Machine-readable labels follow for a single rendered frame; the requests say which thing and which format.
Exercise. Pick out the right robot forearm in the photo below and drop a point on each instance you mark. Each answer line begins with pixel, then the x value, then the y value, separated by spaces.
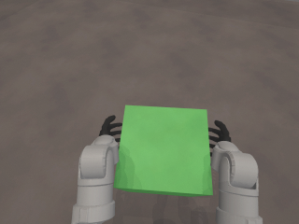
pixel 238 185

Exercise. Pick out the carton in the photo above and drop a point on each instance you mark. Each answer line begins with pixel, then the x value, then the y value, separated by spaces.
pixel 164 150

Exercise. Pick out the left robot forearm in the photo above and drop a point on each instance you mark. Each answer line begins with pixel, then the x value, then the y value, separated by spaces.
pixel 95 203

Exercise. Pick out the robot right hand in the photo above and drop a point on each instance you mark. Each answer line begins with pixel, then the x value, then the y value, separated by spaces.
pixel 222 133

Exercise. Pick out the robot left hand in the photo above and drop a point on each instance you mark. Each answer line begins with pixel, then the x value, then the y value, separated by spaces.
pixel 106 127

